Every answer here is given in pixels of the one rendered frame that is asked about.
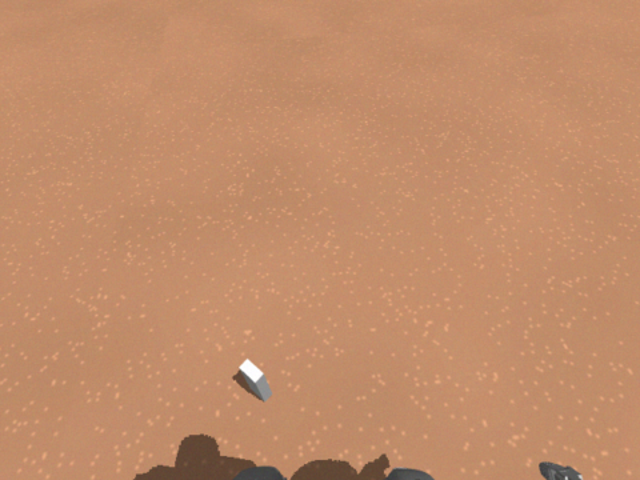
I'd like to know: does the right robot hand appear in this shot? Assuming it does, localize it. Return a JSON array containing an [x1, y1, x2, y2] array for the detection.
[[539, 462, 583, 480]]

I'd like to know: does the carton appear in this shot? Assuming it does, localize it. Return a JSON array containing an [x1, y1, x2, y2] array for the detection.
[[239, 359, 272, 402]]

